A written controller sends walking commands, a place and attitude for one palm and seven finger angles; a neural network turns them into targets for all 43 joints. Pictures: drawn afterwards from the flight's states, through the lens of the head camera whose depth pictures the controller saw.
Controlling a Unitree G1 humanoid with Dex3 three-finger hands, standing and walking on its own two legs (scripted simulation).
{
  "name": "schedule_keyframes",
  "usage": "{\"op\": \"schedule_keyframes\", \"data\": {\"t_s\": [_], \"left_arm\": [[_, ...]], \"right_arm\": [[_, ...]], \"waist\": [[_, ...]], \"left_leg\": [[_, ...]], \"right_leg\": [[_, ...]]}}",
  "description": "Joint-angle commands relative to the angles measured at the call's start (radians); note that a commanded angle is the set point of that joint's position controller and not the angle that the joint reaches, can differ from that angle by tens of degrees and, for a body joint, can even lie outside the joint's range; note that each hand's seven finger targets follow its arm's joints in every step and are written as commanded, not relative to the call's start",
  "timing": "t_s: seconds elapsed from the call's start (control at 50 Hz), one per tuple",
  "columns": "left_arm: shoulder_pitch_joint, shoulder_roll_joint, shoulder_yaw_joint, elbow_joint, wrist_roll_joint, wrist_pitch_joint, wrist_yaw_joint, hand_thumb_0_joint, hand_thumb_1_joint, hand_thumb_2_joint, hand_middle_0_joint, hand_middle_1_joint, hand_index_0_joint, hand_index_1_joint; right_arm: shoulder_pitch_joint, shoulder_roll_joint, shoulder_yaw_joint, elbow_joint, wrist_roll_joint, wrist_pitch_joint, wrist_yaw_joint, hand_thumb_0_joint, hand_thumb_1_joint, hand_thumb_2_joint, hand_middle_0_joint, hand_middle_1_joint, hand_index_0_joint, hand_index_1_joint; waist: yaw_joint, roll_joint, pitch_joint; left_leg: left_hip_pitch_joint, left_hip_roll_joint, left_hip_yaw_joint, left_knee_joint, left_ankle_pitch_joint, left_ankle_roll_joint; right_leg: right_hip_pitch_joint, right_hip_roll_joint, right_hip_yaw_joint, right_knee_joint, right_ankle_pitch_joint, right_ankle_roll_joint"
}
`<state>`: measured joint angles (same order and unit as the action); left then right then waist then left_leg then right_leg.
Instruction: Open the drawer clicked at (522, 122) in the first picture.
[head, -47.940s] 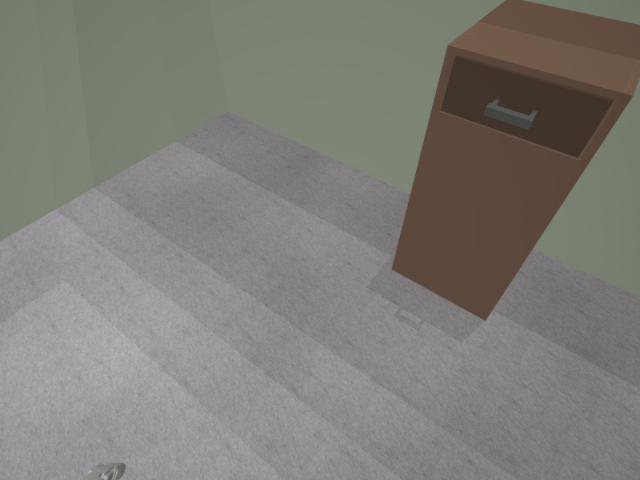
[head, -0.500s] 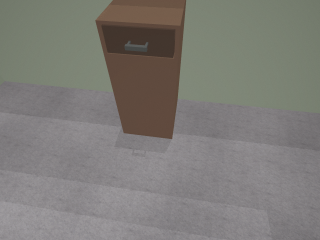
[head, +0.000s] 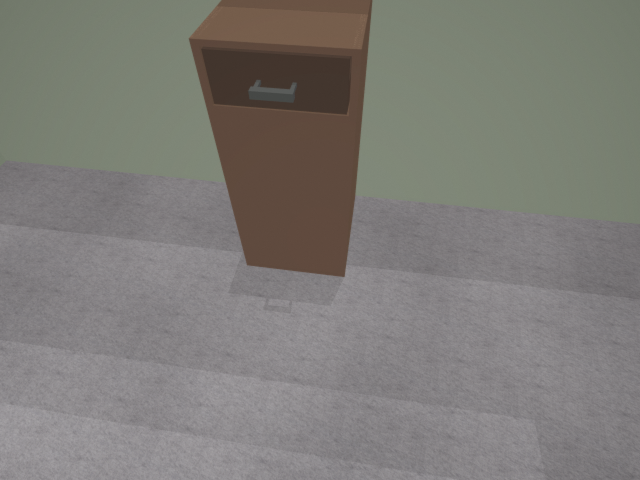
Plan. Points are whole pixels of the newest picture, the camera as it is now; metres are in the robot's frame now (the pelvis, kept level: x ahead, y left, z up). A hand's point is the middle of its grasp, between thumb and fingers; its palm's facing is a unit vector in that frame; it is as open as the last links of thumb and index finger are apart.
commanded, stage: look to check the result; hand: left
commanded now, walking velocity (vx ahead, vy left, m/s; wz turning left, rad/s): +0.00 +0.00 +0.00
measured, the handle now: (273, 89) +0.91 +0.16 +0.00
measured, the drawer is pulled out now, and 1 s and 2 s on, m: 0.00 0.00 0.00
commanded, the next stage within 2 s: turn to face it in 0.48 s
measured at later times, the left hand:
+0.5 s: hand out of the picture +0.06 +0.23 -0.16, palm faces -0.01 -0.96 -0.30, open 7.4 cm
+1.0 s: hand out of the picture +0.06 +0.21 -0.18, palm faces -0.03 -0.97 -0.23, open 7.4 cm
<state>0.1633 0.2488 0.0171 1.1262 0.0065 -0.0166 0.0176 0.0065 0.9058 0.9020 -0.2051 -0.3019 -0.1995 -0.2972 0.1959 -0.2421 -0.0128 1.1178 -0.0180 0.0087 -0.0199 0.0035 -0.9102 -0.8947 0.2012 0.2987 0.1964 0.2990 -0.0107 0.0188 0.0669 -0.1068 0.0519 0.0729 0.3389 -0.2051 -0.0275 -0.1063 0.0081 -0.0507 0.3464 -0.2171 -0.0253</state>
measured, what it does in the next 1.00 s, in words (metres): stands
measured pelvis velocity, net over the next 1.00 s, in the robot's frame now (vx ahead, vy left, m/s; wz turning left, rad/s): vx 0.02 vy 0.01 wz -0.04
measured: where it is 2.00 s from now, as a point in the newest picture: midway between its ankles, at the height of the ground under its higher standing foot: (332, 451)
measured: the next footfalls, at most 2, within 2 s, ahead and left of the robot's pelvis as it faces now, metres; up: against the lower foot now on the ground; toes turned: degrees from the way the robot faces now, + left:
right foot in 1.38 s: +0.21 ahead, -0.12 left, +0.00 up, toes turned -11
left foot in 1.66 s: +0.31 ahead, +0.13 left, +0.00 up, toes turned +3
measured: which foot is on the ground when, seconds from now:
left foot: down 0.00-1.00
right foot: down 0.00-1.00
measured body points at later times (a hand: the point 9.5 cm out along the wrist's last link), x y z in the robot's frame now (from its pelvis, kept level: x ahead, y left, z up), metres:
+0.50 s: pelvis +0.00 +0.00 +0.00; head +0.03 +0.00 +0.45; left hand +0.06 +0.28 -0.14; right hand +0.05 -0.26 -0.15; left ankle -0.02 +0.13 -0.75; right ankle -0.02 -0.10 -0.75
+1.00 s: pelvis +0.02 +0.01 -0.01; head +0.04 +0.00 +0.44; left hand +0.06 +0.26 -0.16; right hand +0.02 -0.24 -0.17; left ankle -0.01 +0.13 -0.75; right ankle -0.02 -0.10 -0.75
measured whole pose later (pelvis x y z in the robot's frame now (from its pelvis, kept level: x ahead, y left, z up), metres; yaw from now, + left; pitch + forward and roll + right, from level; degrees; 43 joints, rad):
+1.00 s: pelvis +0.02 +0.01 -0.01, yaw -2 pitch -1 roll +0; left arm 0.22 0.21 0.03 1.11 0.02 0.00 0.00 0.01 0.91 0.90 -0.20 -0.30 -0.20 -0.30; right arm 0.25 -0.21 -0.02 1.11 -0.03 0.01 -0.01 0.00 -0.91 -0.89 0.20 0.30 0.20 0.30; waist -0.01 0.01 0.04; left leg -0.12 0.06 0.11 0.47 -0.32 -0.02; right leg -0.14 0.01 -0.01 0.47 -0.32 -0.02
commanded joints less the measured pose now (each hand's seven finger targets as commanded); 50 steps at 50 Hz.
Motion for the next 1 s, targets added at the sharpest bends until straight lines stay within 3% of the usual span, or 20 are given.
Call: {"op": "schedule_keyframes", "data": {"t_s": [0.0,0.64,0.74,0.78,0.84,0.88,0.92,0.98], "left_arm": [[0.007,0.171,0.028,-0.047,0.000,-0.014,0.009,0.000,0.900,0.900,-0.200,-0.300,-0.200,-0.300],[-0.026,0.216,0.034,-0.062,0.002,-0.015,0.004,0.000,0.900,0.900,-0.200,-0.300,-0.200,-0.300],[0.012,0.152,0.031,-0.062,0.002,0.006,0.006,0.000,0.900,0.900,-0.200,-0.300,-0.200,-0.300],[0.014,0.153,0.029,-0.063,0.002,0.006,0.004,0.000,0.900,0.900,-0.200,-0.300,-0.200,-0.300],[0.049,0.128,0.031,-0.056,0.007,0.012,-0.003,0.000,0.900,0.900,-0.200,-0.300,-0.200,-0.300],[0.060,0.123,0.035,-0.054,0.010,0.013,-0.011,0.000,0.900,0.900,-0.200,-0.300,-0.200,-0.300],[0.078,0.120,0.040,-0.052,0.011,0.011,-0.014,0.000,0.900,0.900,-0.200,-0.300,-0.200,-0.300],[0.131,0.115,0.051,-0.043,0.009,0.001,-0.014,0.000,0.900,0.900,-0.200,-0.300,-0.200,-0.300]], "right_arm": [[0.022,-0.156,-0.026,-0.044,0.002,-0.017,-0.006,0.000,-0.900,-0.900,0.200,0.300,0.200,0.300],[-0.015,-0.208,-0.034,-0.057,0.004,-0.020,-0.005,0.000,-0.900,-0.900,0.200,0.300,0.200,0.300],[0.027,-0.139,-0.025,-0.058,0.003,-0.009,-0.011,0.000,-0.900,-0.900,0.200,0.300,0.200,0.300],[0.033,-0.137,-0.025,-0.055,0.001,-0.008,-0.010,0.000,-0.900,-0.900,0.200,0.300,0.200,0.300],[0.057,-0.105,-0.025,-0.050,-0.005,-0.006,0.001,0.000,-0.900,-0.900,0.200,0.300,0.200,0.300],[0.065,-0.091,-0.026,-0.046,-0.011,-0.008,0.006,0.000,-0.900,-0.900,0.200,0.300,0.200,0.300],[0.077,-0.077,-0.026,-0.045,-0.011,-0.011,0.009,0.000,-0.900,-0.900,0.200,0.300,0.200,0.300],[0.103,-0.044,-0.027,-0.045,-0.008,-0.023,0.007,0.000,-0.900,-0.900,0.200,0.300,0.200,0.300]], "waist": [[-0.002,-0.013,-0.050],[-0.004,-0.009,-0.074],[-0.005,-0.015,-0.087],[-0.005,-0.012,-0.078],[0.002,-0.031,-0.049],[0.006,-0.037,0.032],[0.007,-0.054,0.091],[0.016,-0.101,0.083]], "left_leg": [[0.017,0.084,-0.081,-0.045,0.163,0.036],[0.046,0.093,-0.077,-0.037,0.189,0.035],[0.043,0.100,-0.039,0.007,0.196,0.025],[0.029,0.096,-0.041,0.003,0.142,0.026],[-0.006,0.081,-0.032,0.012,-0.118,0.029],[-0.065,0.069,-0.034,0.012,-0.215,0.034],[-0.110,0.058,-0.022,0.033,-0.244,0.035],[-0.140,0.029,0.023,0.129,-0.179,0.033]], "right_leg": [[-0.005,-0.128,0.102,-0.063,0.228,-0.016],[-0.006,-0.131,0.113,-0.058,0.258,-0.018],[-0.027,-0.126,0.124,-0.008,0.310,-0.010],[-0.023,-0.121,0.128,-0.013,0.255,-0.010],[-0.063,-0.108,0.155,-0.023,-0.083,-0.026],[-0.107,-0.107,0.176,-0.032,-0.228,-0.040],[-0.129,-0.114,0.192,-0.036,-0.285,-0.054],[-0.079,-0.145,0.229,-0.034,-0.213,-0.082]]}}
